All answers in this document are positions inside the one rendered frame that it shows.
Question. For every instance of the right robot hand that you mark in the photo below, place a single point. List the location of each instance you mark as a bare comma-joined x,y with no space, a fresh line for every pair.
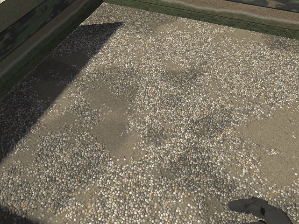
261,209

